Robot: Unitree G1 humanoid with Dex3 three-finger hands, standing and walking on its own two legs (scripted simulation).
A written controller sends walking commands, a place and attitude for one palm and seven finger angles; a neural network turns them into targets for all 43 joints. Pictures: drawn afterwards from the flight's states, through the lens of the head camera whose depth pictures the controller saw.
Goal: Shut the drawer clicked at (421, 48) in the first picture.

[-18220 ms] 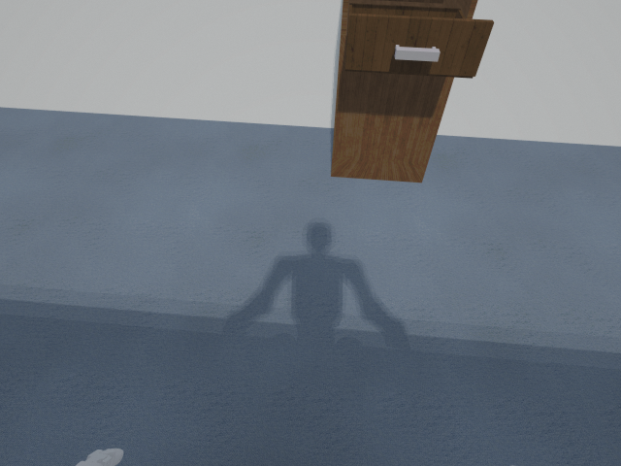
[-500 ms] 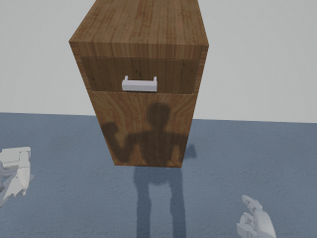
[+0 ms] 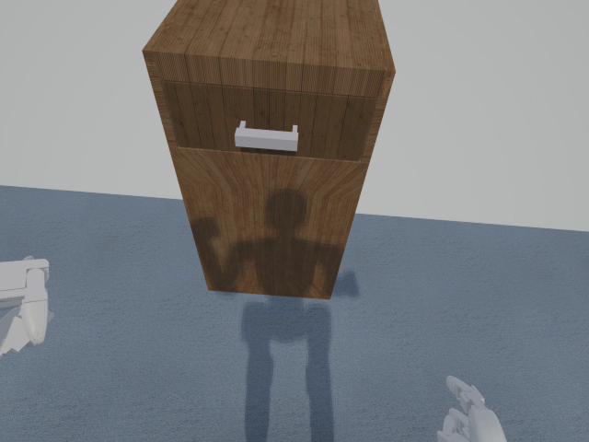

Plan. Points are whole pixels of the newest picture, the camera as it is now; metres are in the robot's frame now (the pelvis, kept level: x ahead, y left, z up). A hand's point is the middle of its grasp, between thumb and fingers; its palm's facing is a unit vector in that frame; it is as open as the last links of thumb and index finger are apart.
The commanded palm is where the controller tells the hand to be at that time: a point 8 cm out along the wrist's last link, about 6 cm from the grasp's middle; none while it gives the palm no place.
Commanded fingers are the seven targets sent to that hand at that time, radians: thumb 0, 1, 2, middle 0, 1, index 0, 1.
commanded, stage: step back with the hand held close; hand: left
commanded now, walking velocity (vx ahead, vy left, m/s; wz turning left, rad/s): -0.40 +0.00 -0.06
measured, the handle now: (268, 133) +0.68 +0.09 +0.01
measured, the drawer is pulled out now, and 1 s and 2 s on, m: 0.00 0.00 0.00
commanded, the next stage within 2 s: stop stepping back and stand still in 0.46 s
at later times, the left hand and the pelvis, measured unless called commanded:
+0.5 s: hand out of the picture +0.10 +0.23 +0.16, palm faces +0.34 -0.81 -0.48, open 3.2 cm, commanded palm +0.02 +0.26 +0.18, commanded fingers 0.00 0.90 0.90 -1.40 -1.60 -1.40 -1.60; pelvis -0.10 -0.02 +0.00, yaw +2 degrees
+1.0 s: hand out of the picture -0.01 +0.21 +0.17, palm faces +0.40 -0.79 -0.46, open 3.3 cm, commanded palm -0.06 +0.24 +0.18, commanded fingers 0.00 0.90 0.90 -1.40 -1.60 -1.40 -1.60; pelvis -0.19 -0.04 +0.01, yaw +1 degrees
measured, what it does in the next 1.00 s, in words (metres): walks backwards: right foot, then left foot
